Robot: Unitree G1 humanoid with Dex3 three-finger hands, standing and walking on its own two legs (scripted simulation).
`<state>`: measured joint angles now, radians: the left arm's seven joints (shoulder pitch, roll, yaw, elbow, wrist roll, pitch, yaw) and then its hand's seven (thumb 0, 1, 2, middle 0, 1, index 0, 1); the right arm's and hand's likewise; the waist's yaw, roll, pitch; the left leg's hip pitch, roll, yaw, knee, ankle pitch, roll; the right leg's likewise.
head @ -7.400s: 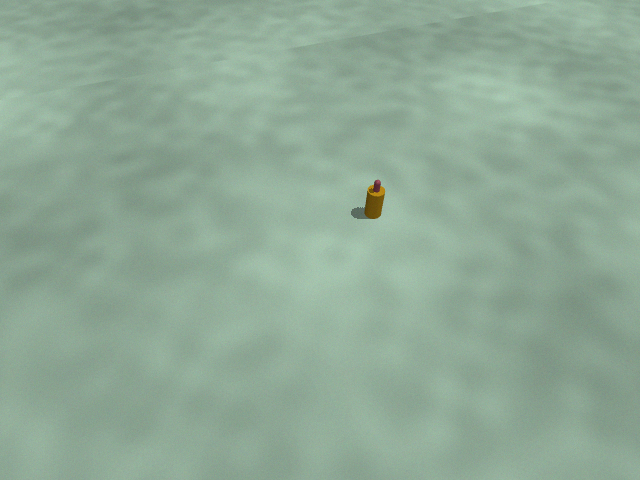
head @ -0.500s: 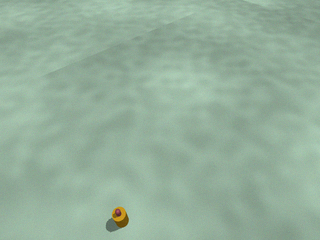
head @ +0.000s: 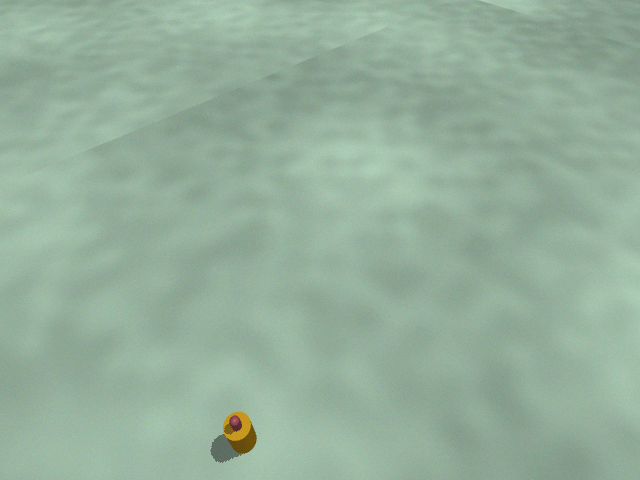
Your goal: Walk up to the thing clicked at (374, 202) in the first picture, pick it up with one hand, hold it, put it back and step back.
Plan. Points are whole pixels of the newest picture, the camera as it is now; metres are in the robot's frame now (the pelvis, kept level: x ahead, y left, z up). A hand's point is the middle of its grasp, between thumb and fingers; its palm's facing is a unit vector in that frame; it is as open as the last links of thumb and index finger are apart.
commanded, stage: go down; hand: left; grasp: from the side
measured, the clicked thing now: (239, 430) +0.38 +0.23 -0.69
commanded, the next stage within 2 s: none
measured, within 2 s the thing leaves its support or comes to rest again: neither
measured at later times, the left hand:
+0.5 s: hand out of the picture +0.14 +0.28 -0.19, palm faces +0.06 -0.94 -0.34, open 16.0 cm
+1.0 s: hand out of the picture +0.14 +0.29 -0.21, palm faces +0.10 -0.94 -0.32, open 17.4 cm
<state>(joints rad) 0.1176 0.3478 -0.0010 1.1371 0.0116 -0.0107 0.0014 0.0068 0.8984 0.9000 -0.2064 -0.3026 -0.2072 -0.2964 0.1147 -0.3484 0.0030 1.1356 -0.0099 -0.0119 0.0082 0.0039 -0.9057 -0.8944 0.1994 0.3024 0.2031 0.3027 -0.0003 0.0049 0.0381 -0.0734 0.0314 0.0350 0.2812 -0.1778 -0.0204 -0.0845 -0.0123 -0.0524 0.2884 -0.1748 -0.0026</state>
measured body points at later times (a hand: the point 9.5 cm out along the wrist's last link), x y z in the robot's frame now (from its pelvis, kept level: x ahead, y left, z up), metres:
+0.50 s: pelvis -0.02 +0.01 -0.05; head +0.05 +0.02 +0.39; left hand +0.13 +0.32 -0.16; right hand +0.10 -0.25 -0.16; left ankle -0.02 +0.13 -0.75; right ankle -0.01 -0.11 -0.75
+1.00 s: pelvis -0.01 +0.01 -0.10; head +0.08 +0.03 +0.34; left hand +0.13 +0.34 -0.19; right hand +0.16 -0.24 -0.18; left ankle -0.02 +0.13 -0.75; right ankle -0.01 -0.11 -0.75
